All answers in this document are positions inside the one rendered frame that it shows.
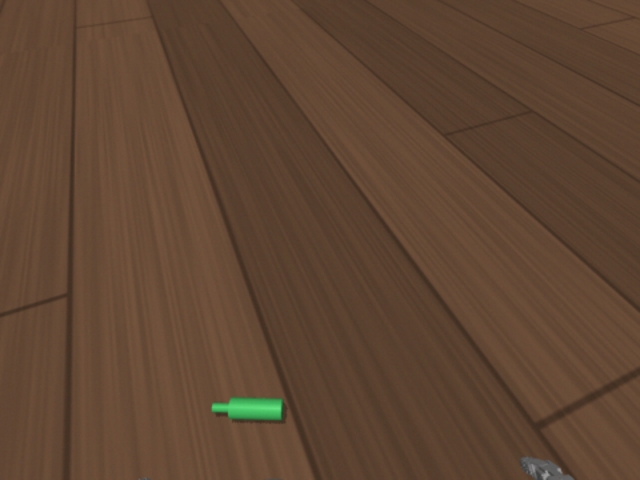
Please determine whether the bottle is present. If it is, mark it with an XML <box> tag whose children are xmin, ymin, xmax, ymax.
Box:
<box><xmin>212</xmin><ymin>397</ymin><xmax>283</xmax><ymax>420</ymax></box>

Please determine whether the right robot hand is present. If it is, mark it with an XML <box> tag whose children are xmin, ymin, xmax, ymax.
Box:
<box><xmin>520</xmin><ymin>457</ymin><xmax>574</xmax><ymax>480</ymax></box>

